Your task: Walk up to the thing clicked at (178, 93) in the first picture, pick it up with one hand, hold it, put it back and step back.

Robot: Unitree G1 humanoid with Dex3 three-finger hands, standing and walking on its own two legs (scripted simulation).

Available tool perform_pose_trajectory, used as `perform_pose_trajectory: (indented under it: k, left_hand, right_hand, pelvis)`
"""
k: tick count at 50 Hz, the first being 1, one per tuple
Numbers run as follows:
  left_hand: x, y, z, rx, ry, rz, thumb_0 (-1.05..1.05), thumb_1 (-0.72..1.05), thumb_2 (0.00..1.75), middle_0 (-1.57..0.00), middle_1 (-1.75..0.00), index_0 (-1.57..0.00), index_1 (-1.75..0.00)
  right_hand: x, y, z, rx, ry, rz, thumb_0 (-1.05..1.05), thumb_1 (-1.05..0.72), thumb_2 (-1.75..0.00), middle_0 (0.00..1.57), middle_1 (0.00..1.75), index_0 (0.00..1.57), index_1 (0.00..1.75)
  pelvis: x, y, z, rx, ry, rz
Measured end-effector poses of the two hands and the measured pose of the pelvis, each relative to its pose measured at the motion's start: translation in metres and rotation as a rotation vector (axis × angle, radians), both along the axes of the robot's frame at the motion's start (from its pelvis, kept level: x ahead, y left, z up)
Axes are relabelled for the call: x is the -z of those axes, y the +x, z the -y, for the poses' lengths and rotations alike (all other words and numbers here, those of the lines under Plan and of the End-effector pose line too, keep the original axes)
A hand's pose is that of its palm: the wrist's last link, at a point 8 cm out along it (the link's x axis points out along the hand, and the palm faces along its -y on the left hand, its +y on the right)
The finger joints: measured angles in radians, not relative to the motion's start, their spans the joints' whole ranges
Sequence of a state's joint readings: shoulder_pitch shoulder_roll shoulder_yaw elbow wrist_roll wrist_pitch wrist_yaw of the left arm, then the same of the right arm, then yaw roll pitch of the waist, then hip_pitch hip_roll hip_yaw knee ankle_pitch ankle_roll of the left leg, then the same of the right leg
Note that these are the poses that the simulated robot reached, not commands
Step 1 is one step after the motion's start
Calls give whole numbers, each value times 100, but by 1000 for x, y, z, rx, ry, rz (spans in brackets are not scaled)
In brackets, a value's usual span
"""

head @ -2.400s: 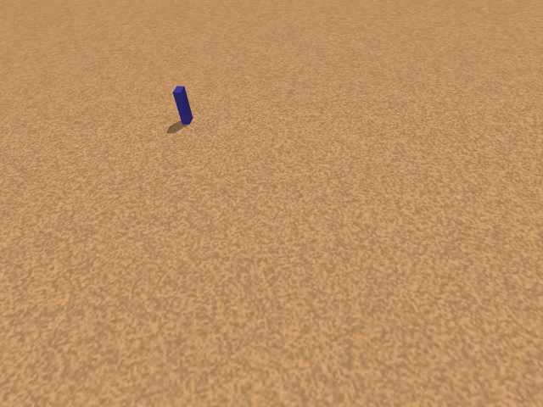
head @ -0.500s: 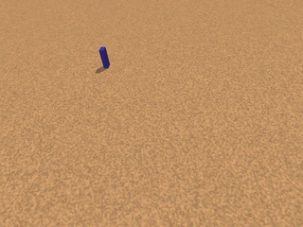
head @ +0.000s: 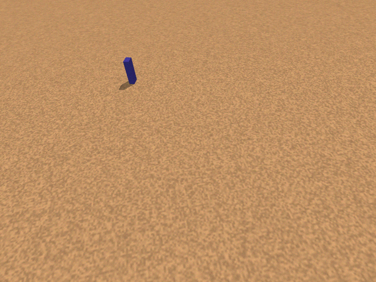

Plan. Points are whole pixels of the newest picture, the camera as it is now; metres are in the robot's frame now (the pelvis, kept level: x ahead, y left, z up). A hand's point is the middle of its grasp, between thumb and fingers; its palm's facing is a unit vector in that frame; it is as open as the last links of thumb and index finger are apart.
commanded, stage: stand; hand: left
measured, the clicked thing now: (130, 71) +1.94 +0.60 -0.67
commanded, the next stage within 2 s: walk up in 0.02 s
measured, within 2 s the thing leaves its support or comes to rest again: neither
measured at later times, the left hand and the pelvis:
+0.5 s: hand out of the picture +0.16 +0.41 -0.18, palm faces +0.08 -0.93 -0.36, open 7.4 cm; pelvis +0.14 +0.11 -0.02, yaw +8 degrees
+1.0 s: hand (79, 166) +0.50 +0.41 -0.14, palm faces +0.21 -0.91 -0.36, open 7.4 cm; pelvis +0.44 +0.13 -0.02, yaw +13 degrees
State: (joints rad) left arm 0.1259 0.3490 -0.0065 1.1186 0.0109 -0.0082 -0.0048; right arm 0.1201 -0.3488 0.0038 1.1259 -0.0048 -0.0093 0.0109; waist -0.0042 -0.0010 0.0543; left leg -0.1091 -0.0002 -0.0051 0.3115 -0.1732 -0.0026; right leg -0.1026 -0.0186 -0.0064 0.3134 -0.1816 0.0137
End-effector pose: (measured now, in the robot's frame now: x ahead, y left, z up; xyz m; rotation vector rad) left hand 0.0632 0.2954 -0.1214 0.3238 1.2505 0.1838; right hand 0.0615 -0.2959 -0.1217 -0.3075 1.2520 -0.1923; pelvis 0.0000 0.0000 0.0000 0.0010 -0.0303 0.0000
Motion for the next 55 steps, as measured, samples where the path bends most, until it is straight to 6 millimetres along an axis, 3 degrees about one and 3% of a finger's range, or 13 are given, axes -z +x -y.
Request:
perform_pose_trajectory:
  k: [5,8,14,18,22,26,31,37,41,44,46,49,55]
  left_hand:
    - [-3,-1,-8,-23,-17,47,1,90,90,-21,-30,-21,-30]
    - [-7,-6,-26,-61,6,87,1,90,90,-21,-30,-21,-30]
    - [-10,-15,-79,-123,55,57,1,90,90,-21,-30,-21,-30]
    - [5,3,-124,-156,66,46,1,90,90,-21,-30,-21,-30]
    - [25,42,-159,-142,66,27,1,90,90,-20,-30,-21,-30]
    - [15,103,-161,-100,13,73,1,91,90,-20,-30,-20,-30]
    - [-2,176,-165,-79,-29,157,1,90,90,-20,-30,-21,-30]
    - [-12,254,-172,-71,-7,147,1,90,90,-20,-30,-21,-30]
    - [-13,321,-172,-71,27,163,1,90,90,-20,-30,-21,-30]
    - [-9,372,-168,-91,52,204,1,90,90,-20,-30,-21,-30]
    - [-11,395,-162,-104,57,241,1,90,90,-20,-30,-21,-30]
    - [-19,410,-154,-155,46,260,1,90,90,-20,-30,-21,-30]
    - [-21,410,-155,-226,36,145,0,90,90,-21,-30,-21,-30]
  right_hand:
    - [-1,4,7,-23,11,-1,1,-91,-89,21,30,20,30]
    - [-5,21,11,-62,-13,-14,1,-91,-89,21,30,20,30]
    - [-22,90,-2,-131,-48,60,1,-91,-89,20,30,20,30]
    - [-28,144,-28,-171,-84,121,1,-91,-89,20,30,20,30]
    - [-25,179,-60,-159,-110,200,1,-91,-89,20,30,20,30]
    - [-30,183,-87,-127,-79,164,0,-91,-89,20,30,20,30]
    - [-26,194,-107,-111,-50,65,1,-90,-89,21,30,20,30]
    - [-9,241,-115,-109,-19,-2,1,-90,-89,21,30,20,30]
    - [10,294,-110,-118,-8,-37,1,-90,-89,21,30,20,30]
    - [29,347,-103,-139,-13,-51,1,-90,-89,21,30,20,30]
    - [33,388,-106,-164,-8,-41,1,-90,-89,21,30,20,30]
    - [23,458,-117,-231,3,16,1,-91,-89,21,30,20,30]
    - [-11,599,-145,-322,20,212,1,-91,-89,20,30,20,30]
  pelvis:
    - [3,7,-1,-32,-14,-19]
    - [5,15,-8,-57,-11,-29]
    - [9,48,-38,-101,-27,-12]
    - [22,82,-68,-130,-39,-7]
    - [35,113,-99,-125,6,5]
    - [20,145,-115,-141,-9,11]
    - [8,193,-128,-161,11,12]
    - [11,265,-135,-175,29,1]
    - [22,324,-132,-188,29,-19]
    - [35,369,-127,-193,-7,-17]
    - [35,393,-124,-209,-15,-9]
    - [24,427,-125,-228,5,2]
    - [9,491,-137,-218,-6,14]
